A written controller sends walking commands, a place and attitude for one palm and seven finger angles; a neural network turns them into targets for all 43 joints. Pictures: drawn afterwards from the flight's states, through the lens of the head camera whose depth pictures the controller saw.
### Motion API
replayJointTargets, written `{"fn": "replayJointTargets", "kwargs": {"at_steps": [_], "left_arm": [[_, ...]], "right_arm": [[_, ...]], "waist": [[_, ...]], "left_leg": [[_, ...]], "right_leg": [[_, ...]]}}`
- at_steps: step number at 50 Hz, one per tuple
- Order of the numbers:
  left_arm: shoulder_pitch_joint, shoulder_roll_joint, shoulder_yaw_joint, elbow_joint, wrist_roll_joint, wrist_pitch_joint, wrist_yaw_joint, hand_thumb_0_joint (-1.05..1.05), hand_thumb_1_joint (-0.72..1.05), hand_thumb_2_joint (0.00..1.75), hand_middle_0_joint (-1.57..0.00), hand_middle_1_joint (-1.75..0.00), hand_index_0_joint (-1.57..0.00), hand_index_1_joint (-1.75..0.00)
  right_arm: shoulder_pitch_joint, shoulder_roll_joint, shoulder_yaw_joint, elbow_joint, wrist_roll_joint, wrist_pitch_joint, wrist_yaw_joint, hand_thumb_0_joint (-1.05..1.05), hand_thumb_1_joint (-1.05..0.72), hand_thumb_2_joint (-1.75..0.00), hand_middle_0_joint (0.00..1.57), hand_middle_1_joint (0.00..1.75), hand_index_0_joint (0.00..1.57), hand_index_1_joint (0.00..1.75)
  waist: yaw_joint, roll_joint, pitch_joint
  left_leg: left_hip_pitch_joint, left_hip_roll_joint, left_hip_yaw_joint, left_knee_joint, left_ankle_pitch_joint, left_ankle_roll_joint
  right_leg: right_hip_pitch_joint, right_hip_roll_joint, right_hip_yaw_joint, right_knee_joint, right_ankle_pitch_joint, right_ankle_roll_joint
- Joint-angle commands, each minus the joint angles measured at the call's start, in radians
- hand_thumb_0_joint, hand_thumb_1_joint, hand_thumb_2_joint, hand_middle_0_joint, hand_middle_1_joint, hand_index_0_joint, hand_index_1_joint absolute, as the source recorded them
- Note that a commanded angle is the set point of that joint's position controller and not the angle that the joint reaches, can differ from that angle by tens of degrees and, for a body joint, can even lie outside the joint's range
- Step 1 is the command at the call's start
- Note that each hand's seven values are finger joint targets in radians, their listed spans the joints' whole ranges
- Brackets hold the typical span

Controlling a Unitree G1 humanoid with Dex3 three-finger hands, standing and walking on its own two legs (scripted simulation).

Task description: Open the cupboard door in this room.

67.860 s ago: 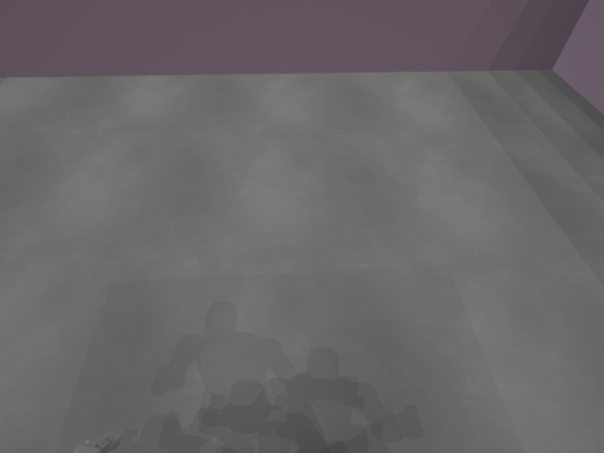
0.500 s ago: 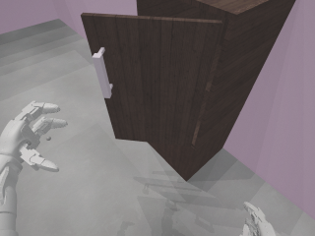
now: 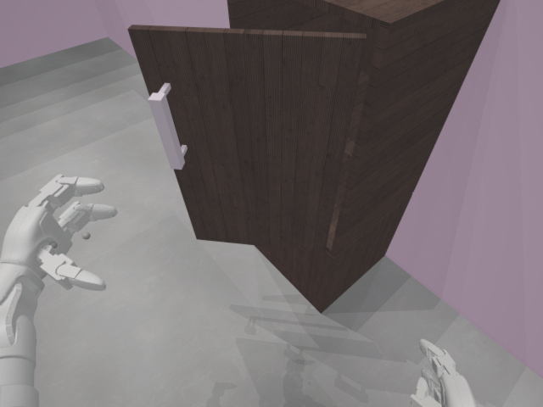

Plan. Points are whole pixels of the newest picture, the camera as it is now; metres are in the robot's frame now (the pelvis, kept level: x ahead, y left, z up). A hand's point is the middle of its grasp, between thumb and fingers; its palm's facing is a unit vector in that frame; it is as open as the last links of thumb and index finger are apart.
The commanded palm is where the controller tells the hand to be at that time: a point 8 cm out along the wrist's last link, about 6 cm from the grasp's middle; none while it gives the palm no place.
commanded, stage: move the hooked fingers beside the handle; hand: left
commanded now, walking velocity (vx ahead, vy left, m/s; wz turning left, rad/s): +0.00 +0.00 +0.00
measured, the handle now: (172, 127) +0.57 +0.24 +0.10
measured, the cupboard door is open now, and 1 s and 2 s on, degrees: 42 42 42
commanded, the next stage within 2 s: none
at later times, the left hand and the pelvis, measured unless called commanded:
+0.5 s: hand (102, 192) +0.38 +0.29 +0.11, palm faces -0.02 -1.00 -0.01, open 14.0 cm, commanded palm +0.36 +0.34 +0.11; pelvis -0.01 +0.00 -0.01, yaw -1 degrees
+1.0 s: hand (116, 162) +0.46 +0.30 +0.11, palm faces -0.05 -1.00 +0.00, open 14.0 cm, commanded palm +0.44 +0.35 +0.11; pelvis +0.01 +0.03 -0.01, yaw -2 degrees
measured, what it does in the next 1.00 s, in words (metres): stands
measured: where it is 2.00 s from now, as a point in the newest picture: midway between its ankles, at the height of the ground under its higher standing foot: outside the picture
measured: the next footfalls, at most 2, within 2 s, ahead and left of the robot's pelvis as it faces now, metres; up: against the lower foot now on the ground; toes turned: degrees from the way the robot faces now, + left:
none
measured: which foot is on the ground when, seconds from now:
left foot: down 0.00-1.00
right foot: down 0.00-1.00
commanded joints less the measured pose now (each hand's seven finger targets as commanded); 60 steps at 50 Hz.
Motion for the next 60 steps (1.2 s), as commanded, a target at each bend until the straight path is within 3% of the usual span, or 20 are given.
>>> {"fn": "replayJointTargets", "kwargs": {"at_steps": [1, 4, 7, 11, 13, 18, 21, 24, 30, 34, 36, 39, 41, 45, 48, 52, 54, 57, 58, 60], "left_arm": [[-0.441, 0.347, 0.088, -0.119, -0.012, -0.086, -0.008, 0.0, -0.5, 0.3, -0.3, -1.2, -0.3, -1.2], [-0.511, 0.365, 0.075, -0.058, -0.008, -0.104, -0.028, 0.0, -0.5, 0.3, -0.3, -1.2, -0.3, -1.2], [-0.478, 0.42, 0.121, 0.047, -0.013, -0.107, -0.045, 0.0, -0.5, 0.3, -0.3, -1.2, -0.3, -1.2], [-0.533, 0.417, 0.1, 0.099, 0.001, -0.11, -0.061, 0.0, -0.5, 0.3, -0.3, -1.2, -0.3, -1.2], [-0.536, 0.45, 0.126, 0.147, 0.0, -0.109, -0.062, 0.0, -0.5, 0.3, -0.3, -1.2, -0.3, -1.2], [-0.638, 0.517, 0.155, 0.185, 0.018, -0.15, -0.061, 0.0, -0.5, 0.3, -0.3, -1.2, -0.3, -1.2], [-0.72, 0.508, 0.121, 0.227, 0.035, -0.171, -0.066, 0.0, -0.5, 0.3, -0.3, -1.2, -0.3, -1.2], [-0.749, 0.521, 0.12, 0.24, 0.038, -0.187, -0.075, 0.0, -0.5, 0.3, -0.3, -1.2, -0.3, -1.2], [-0.817, 0.515, 0.092, 0.356, 0.054, -0.178, -0.073, 0.0, -0.5, 0.3, -0.3, -1.2, -0.3, -1.2], [-0.86, 0.516, 0.085, 0.311, 0.068, -0.202, -0.055, 0.0, -0.5, 0.3, -0.3, -1.2, -0.3, -1.2], [-0.859, 0.492, 0.077, 0.348, 0.068, -0.2, -0.046, 0.0, -0.5, 0.3, -0.3, -1.2, -0.3, -1.2], [-0.876, 0.526, 0.1, 0.408, 0.076, -0.193, -0.04, 0.0, -0.5, 0.3, -0.3, -1.2, -0.3, -1.2], [-0.89, 0.563, 0.117, 0.422, 0.097, -0.196, -0.03, 0.0, -0.5, 0.3, -0.3, -1.2, -0.3, -1.2], [-0.977, 0.562, 0.097, 0.415, 0.11, -0.222, -0.029, 0.0, -0.5, 0.3, -0.3, -1.2, -0.3, -1.2], [-1.033, 0.53, 0.062, 0.462, 0.104, -0.228, -0.041, 0.0, -0.5, 0.3, -0.3, -1.2, -0.3, -1.2], [-1.083, 0.546, 0.055, 0.478, 0.116, -0.228, -0.044, 0.0, -0.5, 0.3, -0.3, -1.2, -0.3, -1.2], [-1.073, 0.589, 0.084, 0.542, 0.123, -0.214, -0.045, 0.0, -0.5, 0.3, -0.3, -1.2, -0.3, -1.2], [-1.148, 0.598, 0.066, 0.548, 0.135, -0.212, -0.043, 0.0, -0.5, 0.3, -0.3, -1.2, -0.3, -1.2], [-1.153, 0.629, 0.084, 0.542, 0.145, -0.214, -0.04, 0.0, -0.5, 0.3, -0.3, -1.2, -0.3, -1.2], [-1.147, 0.666, 0.107, 0.561, 0.154, -0.216, -0.039, 0.0, -0.5, 0.3, -0.3, -1.2, -0.3, -1.2]], "right_arm": [[-0.029, -0.14, -0.054, -0.119, 0.0, -0.046, -0.019, 0.0, -0.9, -0.9, 0.2, 0.3, 0.2, 0.3], [-0.011, -0.147, -0.054, -0.11, -0.001, -0.04, -0.019, 0.0, -0.9, -0.9, 0.2, 0.3, 0.2, 0.3], [0.013, -0.161, -0.058, -0.108, -0.003, -0.03, -0.011, 0.0, -0.9, -0.9, 0.2, 0.3, 0.2, 0.3], [0.03, -0.165, -0.063, -0.115, -0.001, -0.017, 0.002, 0.0, -0.9, -0.9, 0.2, 0.3, 0.2, 0.3], [0.048, -0.175, -0.065, -0.122, -0.002, -0.005, 0.008, 0.0, -0.9, -0.9, 0.2, 0.3, 0.2, 0.3], [0.086, -0.184, -0.071, -0.116, -0.005, 0.02, 0.015, 0.0, -0.9, -0.9, 0.2, 0.3, 0.2, 0.3], [0.107, -0.186, -0.074, -0.103, -0.005, 0.031, 0.012, 0.0, -0.9, -0.9, 0.2, 0.3, 0.2, 0.3], [0.129, -0.191, -0.076, -0.099, -0.007, 0.043, 0.012, 0.0, -0.9, -0.9, 0.2, 0.3, 0.2, 0.3], [0.16, -0.202, -0.074, -0.086, -0.008, 0.072, 0.013, 0.0, -0.9, -0.9, 0.2, 0.3, 0.2, 0.3], [0.19, -0.201, -0.082, -0.084, -0.017, 0.086, 0.018, 0.0, -0.9, -0.9, 0.2, 0.3, 0.2, 0.3], [0.192, -0.197, -0.079, -0.081, -0.019, 0.095, 0.021, 0.0, -0.9, -0.9, 0.2, 0.3, 0.2, 0.3], [0.203, -0.203, -0.077, -0.083, -0.022, 0.113, 0.024, 0.0, -0.9, -0.9, 0.2, 0.3, 0.2, 0.3], [0.211, -0.205, -0.078, -0.083, -0.025, 0.124, 0.026, 0.0, -0.9, -0.9, 0.2, 0.3, 0.2, 0.3], [0.23, -0.204, -0.079, -0.074, -0.03, 0.145, 0.03, 0.0, -0.9, -0.9, 0.2, 0.3, 0.2, 0.3], [0.243, -0.207, -0.078, -0.06, -0.029, 0.16, 0.026, 0.0, -0.9, -0.9, 0.2, 0.3, 0.2, 0.3], [0.267, -0.213, -0.08, -0.046, -0.036, 0.177, 0.023, 0.0, -0.9, -0.9, 0.2, 0.3, 0.2, 0.3], [0.283, -0.219, -0.078, -0.036, -0.036, 0.192, 0.024, 0.0, -0.9, -0.9, 0.2, 0.3, 0.2, 0.3], [0.29, -0.219, -0.075, -0.034, -0.038, 0.209, 0.023, 0.0, -0.9, -0.9, 0.2, 0.3, 0.2, 0.3], [0.303, -0.222, -0.076, -0.03, -0.041, 0.216, 0.025, 0.0, -0.9, -0.9, 0.2, 0.3, 0.2, 0.3], [0.312, -0.224, -0.076, -0.034, -0.043, 0.228, 0.028, 0.0, -0.9, -0.9, 0.2, 0.3, 0.2, 0.3]], "waist": [[-0.037, 0.041, -0.205], [-0.045, 0.029, -0.245], [-0.027, -0.015, -0.26], [-0.033, 0.029, -0.255], [-0.03, -0.038, -0.264], [-0.041, 0.01, -0.311], [-0.063, 0.04, -0.304], [-0.059, 0.071, -0.366], [-0.082, 0.029, -0.296], [-0.08, 0.088, -0.404], [-0.086, 0.061, -0.374], [-0.084, 0.03, -0.352], [-0.083, 0.047, -0.355], [-0.106, 0.098, -0.39], [-0.133, 0.076, -0.379], [-0.14, 0.124, -0.427], [-0.145, 0.074, -0.421], [-0.16, 0.113, -0.404], [-0.153, 0.142, -0.444], [-0.156, 0.118, -0.454]], "left_leg": [[0.016, -0.022, -0.068, -0.059, 0.201, 0.016], [0.007, -0.023, -0.067, -0.041, 0.218, 0.018], [-0.036, -0.021, -0.067, -0.026, 0.245, 0.019], [-0.056, -0.023, -0.061, -0.025, 0.247, 0.017], [-0.089, -0.021, -0.061, -0.019, 0.242, 0.019], [-0.106, -0.021, -0.056, -0.008, 0.229, 0.021], [-0.096, -0.02, -0.062, -0.006, 0.212, 0.022], [-0.058, -0.02, -0.067, -0.003, 0.256, 0.023], [-0.093, -0.013, -0.083, -0.012, 0.215, 0.021], [0.014, -0.004, -0.099, 0.005, 0.341, 0.01], [0.004, 0.001, -0.103, 0.005, 0.36, 0.006], [-0.035, 0.001, -0.1, 0.004, 0.359, 0.007], [-0.045, 0.001, -0.102, 0.008, 0.363, 0.006], [0.018, 0.011, -0.113, 0.028, 0.428, -0.005], [0.021, 0.015, -0.114, 0.037, 0.43, -0.001], [0.059, 0.019, -0.13, 0.059, 0.498, -0.016], [0.026, 0.02, -0.132, 0.065, 0.501, -0.013], [0.003, 0.019, -0.129, 0.076, 0.5, -0.011], [0.028, 0.02, -0.133, 0.082, 0.53, -0.017], [0.005, 0.02, -0.131, 0.092, 0.531, -0.014]], "right_leg": [[0.087, -0.011, 0.128, -0.078, 0.194, 0.023], [0.103, -0.014, 0.142, -0.066, 0.23, 0.024], [0.128, -0.017, 0.148, -0.048, 0.271, 0.023], [0.092, -0.017, 0.141, -0.035, 0.283, 0.022], [0.105, -0.014, 0.15, -0.028, 0.284, 0.025], [0.102, -0.012, 0.16, -0.016, 0.266, 0.024], [0.047, -0.005, 0.146, -0.014, 0.23, 0.022], [0.054, 0.003, 0.137, 0.0, 0.269, 0.016], [-0.031, 0.01, 0.114, -0.003, 0.206, 0.016], [-0.044, 0.018, 0.103, 0.016, 0.262, 0.01], [-0.062, 0.019, 0.094, 0.016, 0.268, 0.012], [-0.054, 0.02, 0.096, 0.021, 0.279, 0.014], [-0.062, 0.018, 0.096, 0.025, 0.276, 0.014], [-0.109, 0.025, 0.092, 0.031, 0.276, 0.013], [-0.141, 0.031, 0.09, 0.029, 0.271, 0.017], [-0.176, 0.031, 0.083, 0.045, 0.273, 0.012], [-0.166, 0.033, 0.083, 0.044, 0.288, 0.018], [-0.187, 0.034, 0.084, 0.051, 0.291, 0.015], [-0.186, 0.035, 0.085, 0.056, 0.299, 0.016], [-0.177, 0.036, 0.087, 0.059, 0.312, 0.018]]}}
